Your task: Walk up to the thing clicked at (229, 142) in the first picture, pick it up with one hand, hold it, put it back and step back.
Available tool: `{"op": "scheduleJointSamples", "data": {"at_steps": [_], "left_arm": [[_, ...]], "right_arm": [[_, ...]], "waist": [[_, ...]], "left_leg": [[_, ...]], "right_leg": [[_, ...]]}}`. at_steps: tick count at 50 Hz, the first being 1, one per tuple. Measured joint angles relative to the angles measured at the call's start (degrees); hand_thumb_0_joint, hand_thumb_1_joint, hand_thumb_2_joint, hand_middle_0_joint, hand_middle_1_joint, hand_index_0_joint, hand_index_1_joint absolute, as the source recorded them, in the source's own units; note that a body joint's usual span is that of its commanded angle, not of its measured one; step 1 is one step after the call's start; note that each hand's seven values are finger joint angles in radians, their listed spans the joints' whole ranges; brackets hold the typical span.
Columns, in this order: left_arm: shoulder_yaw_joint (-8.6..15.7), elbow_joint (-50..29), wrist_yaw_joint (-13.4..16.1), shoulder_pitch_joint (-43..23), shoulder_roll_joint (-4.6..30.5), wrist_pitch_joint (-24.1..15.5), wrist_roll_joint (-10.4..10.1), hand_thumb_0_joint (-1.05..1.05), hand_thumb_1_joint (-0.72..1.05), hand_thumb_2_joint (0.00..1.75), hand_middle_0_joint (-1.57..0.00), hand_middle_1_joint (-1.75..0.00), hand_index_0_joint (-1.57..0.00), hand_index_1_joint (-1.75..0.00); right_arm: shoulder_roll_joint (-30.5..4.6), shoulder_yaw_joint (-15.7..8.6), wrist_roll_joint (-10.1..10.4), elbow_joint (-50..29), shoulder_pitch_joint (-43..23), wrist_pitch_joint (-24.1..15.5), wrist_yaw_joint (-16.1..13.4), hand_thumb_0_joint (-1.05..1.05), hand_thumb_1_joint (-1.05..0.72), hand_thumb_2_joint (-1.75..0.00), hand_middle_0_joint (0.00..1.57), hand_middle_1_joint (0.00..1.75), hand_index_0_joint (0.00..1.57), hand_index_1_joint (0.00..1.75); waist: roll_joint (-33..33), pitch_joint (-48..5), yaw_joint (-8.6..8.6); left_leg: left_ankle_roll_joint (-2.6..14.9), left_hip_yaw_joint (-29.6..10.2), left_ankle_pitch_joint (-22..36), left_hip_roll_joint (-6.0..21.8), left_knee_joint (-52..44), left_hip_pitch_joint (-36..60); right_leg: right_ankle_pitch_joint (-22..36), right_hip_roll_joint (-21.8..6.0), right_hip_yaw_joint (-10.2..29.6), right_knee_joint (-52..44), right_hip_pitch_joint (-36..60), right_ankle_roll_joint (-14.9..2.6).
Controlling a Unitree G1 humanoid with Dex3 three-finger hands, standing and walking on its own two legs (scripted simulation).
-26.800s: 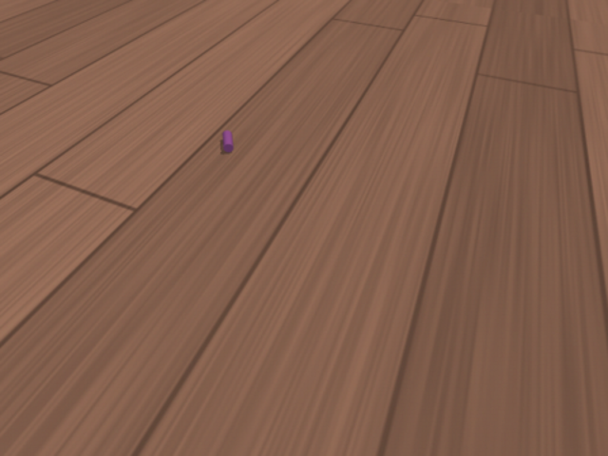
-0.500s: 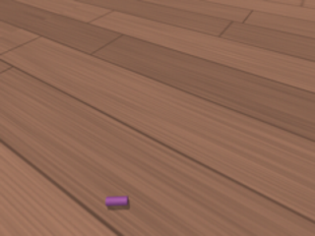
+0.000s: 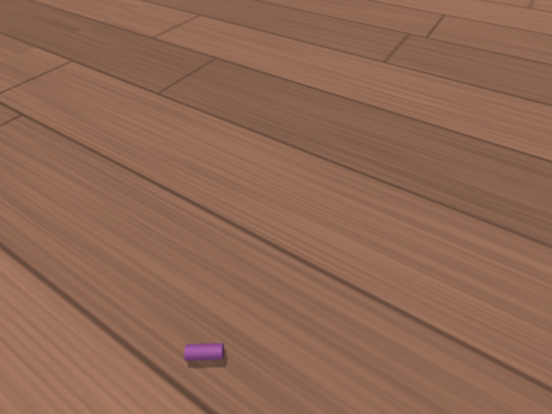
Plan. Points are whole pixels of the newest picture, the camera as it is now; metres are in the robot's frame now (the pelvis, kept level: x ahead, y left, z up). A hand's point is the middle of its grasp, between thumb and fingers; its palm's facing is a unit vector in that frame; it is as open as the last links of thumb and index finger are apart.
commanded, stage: stand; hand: left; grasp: from above
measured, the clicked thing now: (204, 351) +0.45 +0.27 -0.76
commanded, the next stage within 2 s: rise first in 0.54 s
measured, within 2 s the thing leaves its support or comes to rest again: neither
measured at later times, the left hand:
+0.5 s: hand out of the picture +0.07 +0.25 -0.15, palm faces -0.04 -0.94 -0.35, open 7.4 cm
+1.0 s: hand out of the picture +0.15 +0.26 -0.18, palm faces -0.07 -0.92 -0.39, open 11.0 cm
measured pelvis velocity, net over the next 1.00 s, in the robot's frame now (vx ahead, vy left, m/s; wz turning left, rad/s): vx -0.01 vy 0.01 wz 0.01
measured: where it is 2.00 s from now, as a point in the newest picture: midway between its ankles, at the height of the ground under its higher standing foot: outside the picture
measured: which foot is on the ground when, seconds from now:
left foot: down 0.00-1.00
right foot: down 0.00-1.00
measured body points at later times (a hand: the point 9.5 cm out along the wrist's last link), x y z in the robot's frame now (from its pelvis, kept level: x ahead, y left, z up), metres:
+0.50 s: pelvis +0.00 +0.00 +0.00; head +0.00 +0.00 +0.45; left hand +0.08 +0.30 -0.13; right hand +0.07 -0.30 -0.13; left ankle -0.01 +0.13 -0.75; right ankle +0.00 -0.10 -0.75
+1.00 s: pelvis -0.01 +0.01 -0.03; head +0.04 +0.01 +0.41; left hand +0.15 +0.31 -0.15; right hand +0.09 -0.25 -0.15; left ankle -0.01 +0.13 -0.75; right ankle +0.00 -0.10 -0.75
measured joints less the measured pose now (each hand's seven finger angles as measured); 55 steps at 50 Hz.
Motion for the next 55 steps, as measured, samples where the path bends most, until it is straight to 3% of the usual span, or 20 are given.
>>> {"op": "scheduleJointSamples", "data": {"at_steps": [33,36,39,45,55], "left_arm": [[0.0,-0.2,0.0,0.5,0.1,0.1,0.1,0.01,0.9,0.9,-0.2,-0.3,-0.2,-0.3],[1.7,-3.9,0.9,-0.6,-1.1,-0.8,-1.4,0.01,0.86,0.91,-0.2,-0.34,-0.2,-0.35],[3.9,-3.3,0.4,-5.4,-1.7,-1.1,-0.3,0.01,0.76,0.91,-0.21,-0.43,-0.2,-0.44],[7.9,-5.2,-1.6,-9.6,-0.6,-0.3,6.2,0.01,0.43,0.9,-0.18,-0.7,-0.19,-0.7],[7.0,-16.4,0.7,-3.2,-2.4,7.8,9.6,0.0,-0.21,0.92,-0.14,-0.95,-0.15,-0.95]], "right_arm": [[0.0,-0.2,-0.1,-0.2,0.8,0.0,0.0,0.0,-0.91,-0.9,0.2,0.3,0.2,0.3],[0.3,0.2,2.5,-7.3,3.5,-1.4,-1.5,0.0,-0.92,-0.9,0.2,0.3,0.2,0.3],[1.8,0.0,3.1,-12.2,4.2,-2.2,-2.2,0.0,-0.92,-0.91,0.2,0.3,0.2,0.3],[5.6,-1.3,1.8,-18.6,5.5,-2.9,-1.8,0.0,-0.92,-0.91,0.2,0.3,0.2,0.3],[6.1,-1.6,2.0,-26.7,7.3,-3.9,-1.5,0.01,-0.9,-0.9,0.2,0.3,0.2,0.3]], "waist": [[-0.2,0.1,-0.03],[0.1,0.2,-0.49],[0.0,0.6,-0.62],[-1.2,-2.7,-1.35],[0.0,-6.2,-1.45]], "left_leg": [[0.19,0.2,0.1,-0.1,-0.1,0.1],[0.52,-0.7,-1.2,-0.5,4.0,-4.6],[0.52,-0.9,-2.6,-0.7,8.7,-10.0],[0.55,-0.4,-6.9,-0.7,18.8,-20.8],[1.4,-0.1,-12.7,-1.0,29.6,-29.5]], "right_leg": [[0.2,-0.1,0.3,0.0,0.0,0.17],[-1.3,-0.6,-0.7,3.6,-4.1,0.27],[-2.8,-0.7,-1.0,8.2,-9.4,0.24],[-6.9,-0.8,-0.6,18.4,-20.4,0.27],[-12.0,-1.0,-0.3,28.0,-28.7,1.07]]}}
